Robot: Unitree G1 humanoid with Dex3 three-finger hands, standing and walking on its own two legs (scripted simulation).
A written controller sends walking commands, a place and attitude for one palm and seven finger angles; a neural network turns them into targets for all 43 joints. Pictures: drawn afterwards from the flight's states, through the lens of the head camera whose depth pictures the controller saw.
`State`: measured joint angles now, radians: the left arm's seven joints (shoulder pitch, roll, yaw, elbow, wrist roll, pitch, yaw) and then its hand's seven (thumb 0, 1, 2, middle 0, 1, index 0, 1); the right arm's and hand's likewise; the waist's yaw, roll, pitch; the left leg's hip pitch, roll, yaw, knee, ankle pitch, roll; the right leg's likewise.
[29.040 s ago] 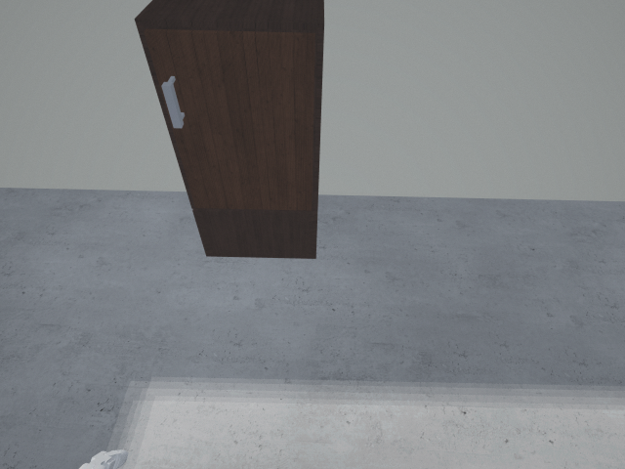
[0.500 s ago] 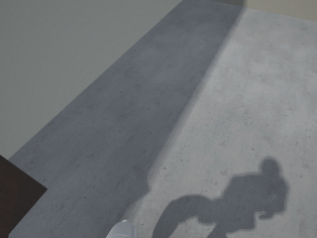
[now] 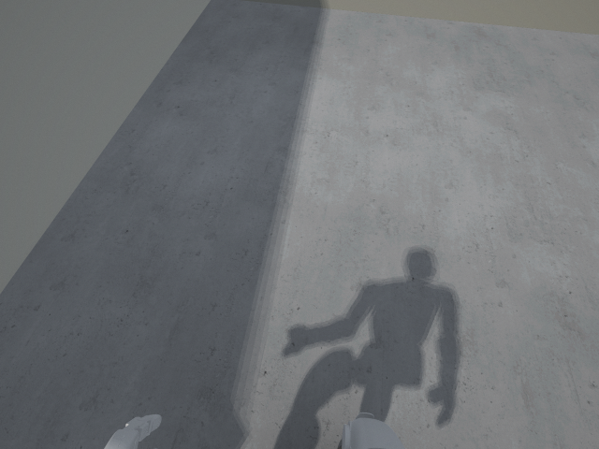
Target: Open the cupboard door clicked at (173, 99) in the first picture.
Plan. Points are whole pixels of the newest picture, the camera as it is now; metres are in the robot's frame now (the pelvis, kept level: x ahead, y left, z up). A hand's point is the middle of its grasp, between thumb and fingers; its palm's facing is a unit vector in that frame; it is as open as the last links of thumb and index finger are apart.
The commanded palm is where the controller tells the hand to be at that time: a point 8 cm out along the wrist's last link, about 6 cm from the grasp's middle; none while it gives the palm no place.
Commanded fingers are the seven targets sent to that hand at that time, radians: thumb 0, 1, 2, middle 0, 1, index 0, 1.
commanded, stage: walk to a spot facing it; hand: left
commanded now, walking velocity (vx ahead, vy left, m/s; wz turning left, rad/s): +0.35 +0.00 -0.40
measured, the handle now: out of the picture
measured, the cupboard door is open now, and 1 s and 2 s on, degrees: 41 41 41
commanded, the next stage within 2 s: turn to face it in 0.70 s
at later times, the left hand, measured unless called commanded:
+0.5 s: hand (217, 388) +0.23 +0.14 -0.17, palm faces -0.04 -0.98 -0.20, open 7.2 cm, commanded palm none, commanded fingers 0.00 0.90 0.90 -0.20 -0.30 -0.20 -0.30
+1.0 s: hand (262, 227) +0.57 +0.10 -0.17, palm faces -0.21 -0.95 -0.21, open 7.4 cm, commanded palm none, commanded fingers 0.00 0.90 0.90 -0.20 -0.30 -0.20 -0.30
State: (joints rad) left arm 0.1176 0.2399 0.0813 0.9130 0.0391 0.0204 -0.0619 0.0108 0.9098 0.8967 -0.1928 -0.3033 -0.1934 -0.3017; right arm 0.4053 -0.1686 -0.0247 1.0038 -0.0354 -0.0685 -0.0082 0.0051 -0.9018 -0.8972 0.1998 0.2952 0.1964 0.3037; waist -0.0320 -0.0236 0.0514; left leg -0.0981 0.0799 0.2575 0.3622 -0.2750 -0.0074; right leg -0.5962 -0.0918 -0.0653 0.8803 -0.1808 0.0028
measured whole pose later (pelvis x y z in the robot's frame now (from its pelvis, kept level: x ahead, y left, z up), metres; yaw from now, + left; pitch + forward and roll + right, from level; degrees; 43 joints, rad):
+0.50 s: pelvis +0.22 -0.05 +0.00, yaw -7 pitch +1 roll -1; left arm 0.34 0.20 0.06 1.06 0.02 -0.07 -0.01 -0.01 0.93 0.90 -0.20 -0.30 -0.20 -0.30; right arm 0.14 -0.18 -0.05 0.96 -0.03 -0.03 0.02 0.01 -0.91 -0.90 0.20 0.29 0.19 0.30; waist 0.03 0.00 0.03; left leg -0.55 0.12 0.07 0.76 -0.19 -0.05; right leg -0.05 0.06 -0.06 0.33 -0.29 -0.07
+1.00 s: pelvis +0.43 -0.07 -0.01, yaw -11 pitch +0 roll +2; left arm 0.15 0.21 0.05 0.98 0.03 -0.03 -0.02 0.01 0.91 0.90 -0.20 -0.30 -0.20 -0.30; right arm 0.38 -0.18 -0.03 1.09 -0.02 -0.03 -0.02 0.00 -0.93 -0.90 0.20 0.30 0.19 0.30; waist -0.04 -0.04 0.04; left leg -0.16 0.05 0.17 0.52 -0.35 -0.02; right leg -0.36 -0.09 -0.08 0.56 -0.16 0.01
